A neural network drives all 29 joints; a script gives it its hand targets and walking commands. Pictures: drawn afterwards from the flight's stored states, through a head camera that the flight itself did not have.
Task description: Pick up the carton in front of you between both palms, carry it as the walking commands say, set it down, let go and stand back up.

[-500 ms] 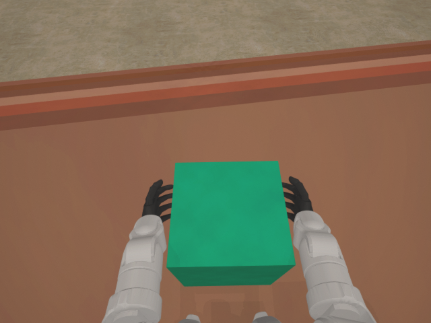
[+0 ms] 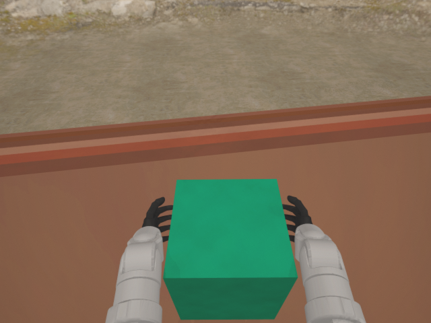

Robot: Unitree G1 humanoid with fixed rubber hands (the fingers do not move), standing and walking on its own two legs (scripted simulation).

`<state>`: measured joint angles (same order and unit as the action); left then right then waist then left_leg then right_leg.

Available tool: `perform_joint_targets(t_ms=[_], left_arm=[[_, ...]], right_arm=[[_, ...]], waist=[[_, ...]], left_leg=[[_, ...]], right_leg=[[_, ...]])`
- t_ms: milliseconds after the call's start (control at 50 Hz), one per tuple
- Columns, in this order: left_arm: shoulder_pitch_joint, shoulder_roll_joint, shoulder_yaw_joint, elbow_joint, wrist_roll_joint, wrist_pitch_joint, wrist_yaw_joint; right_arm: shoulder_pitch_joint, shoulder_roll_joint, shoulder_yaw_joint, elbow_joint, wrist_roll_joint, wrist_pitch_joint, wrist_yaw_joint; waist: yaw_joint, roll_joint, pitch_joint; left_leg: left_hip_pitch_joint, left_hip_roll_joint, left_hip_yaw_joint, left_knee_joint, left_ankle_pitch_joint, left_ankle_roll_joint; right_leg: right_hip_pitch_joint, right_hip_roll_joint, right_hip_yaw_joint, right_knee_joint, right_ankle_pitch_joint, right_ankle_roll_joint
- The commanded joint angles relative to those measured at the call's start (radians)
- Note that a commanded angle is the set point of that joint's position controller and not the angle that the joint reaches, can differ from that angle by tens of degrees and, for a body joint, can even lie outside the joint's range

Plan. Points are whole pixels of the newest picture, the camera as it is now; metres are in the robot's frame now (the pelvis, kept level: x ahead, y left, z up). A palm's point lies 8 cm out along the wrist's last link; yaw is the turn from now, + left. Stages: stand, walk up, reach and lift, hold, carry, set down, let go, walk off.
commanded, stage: reach and lift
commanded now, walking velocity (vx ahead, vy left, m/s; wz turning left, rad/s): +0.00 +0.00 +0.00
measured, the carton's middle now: (227, 251) +0.29 +0.00 -0.05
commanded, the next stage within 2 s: hold in 0.82 s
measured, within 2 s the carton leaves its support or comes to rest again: neither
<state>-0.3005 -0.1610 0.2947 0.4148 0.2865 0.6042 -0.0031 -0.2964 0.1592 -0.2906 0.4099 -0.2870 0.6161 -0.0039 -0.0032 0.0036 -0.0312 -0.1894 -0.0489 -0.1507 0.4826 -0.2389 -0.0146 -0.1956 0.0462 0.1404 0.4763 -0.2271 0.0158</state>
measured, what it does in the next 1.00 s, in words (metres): stands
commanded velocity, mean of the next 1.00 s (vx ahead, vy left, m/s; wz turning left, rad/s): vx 0.00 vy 0.00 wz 0.00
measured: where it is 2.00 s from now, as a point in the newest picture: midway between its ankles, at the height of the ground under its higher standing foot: outside the picture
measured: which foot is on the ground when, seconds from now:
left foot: down 0.00-1.00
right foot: down 0.00-1.00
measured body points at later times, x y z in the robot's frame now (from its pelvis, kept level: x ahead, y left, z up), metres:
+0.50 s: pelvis +0.01 +0.00 +0.00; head -0.02 +0.00 +0.45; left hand +0.31 +0.15 +0.03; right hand +0.31 -0.15 +0.02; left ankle +0.02 +0.13 -0.74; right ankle +0.02 -0.13 -0.74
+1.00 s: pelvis +0.01 +0.00 +0.01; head -0.04 +0.00 +0.46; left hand +0.31 +0.15 +0.05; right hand +0.31 -0.15 +0.05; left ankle +0.02 +0.13 -0.74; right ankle +0.02 -0.13 -0.74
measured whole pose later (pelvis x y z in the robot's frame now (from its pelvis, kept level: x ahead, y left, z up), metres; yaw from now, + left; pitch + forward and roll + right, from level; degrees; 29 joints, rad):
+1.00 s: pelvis +0.01 +0.00 +0.01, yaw +0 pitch -6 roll +0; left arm -0.23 -0.15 0.20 0.21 0.25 0.74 0.00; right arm -0.23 0.14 -0.20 0.21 -0.25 0.75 -0.01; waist 0.00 0.00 -0.01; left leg -0.05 -0.04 -0.14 0.35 -0.20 -0.01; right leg -0.06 0.04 0.14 0.35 -0.19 0.01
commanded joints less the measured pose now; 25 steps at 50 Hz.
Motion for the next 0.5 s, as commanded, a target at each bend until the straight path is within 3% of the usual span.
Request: perform_joint_targets(t_ms=[0, 180, 480], left_arm=[[-0.579, -0.99, -0.563, 0.0, -0.232, -0.028, -0.255], [-0.574, -0.979, -0.565, -0.009, -0.232, -0.018, -0.256], [-0.449, -0.948, -0.604, -0.116, -0.255, 0.02, -0.245]], right_arm=[[-0.596, 0.987, 0.568, -0.015, 0.238, -0.037, 0.258], [-0.591, 0.987, 0.573, -0.02, 0.239, -0.028, 0.257], [-0.464, 0.955, 0.611, -0.129, 0.264, 0.012, 0.245]], waist=[[0.003, 0.002, -0.223], [0.004, -0.001, -0.246], [0.003, -0.003, -0.254]], left_leg=[[0.028, -0.038, 0.079, -0.087, 0.043, 0.003], [0.059, -0.042, 0.084, -0.098, 0.066, 0.002], [0.129, -0.052, 0.077, -0.125, 0.249, -0.01]], right_leg=[[0.066, 0.043, -0.082, -0.075, 0.039, -0.008], [0.094, 0.043, -0.076, -0.089, 0.066, -0.005], [0.169, 0.053, -0.07, -0.115, 0.251, 0.006]])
